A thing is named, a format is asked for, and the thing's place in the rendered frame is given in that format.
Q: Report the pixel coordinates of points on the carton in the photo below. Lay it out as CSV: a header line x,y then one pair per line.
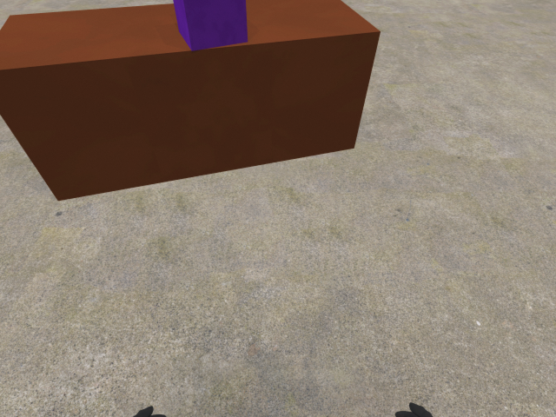
x,y
206,24

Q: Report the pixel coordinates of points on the pedestal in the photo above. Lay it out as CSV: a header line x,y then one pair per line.
x,y
109,99

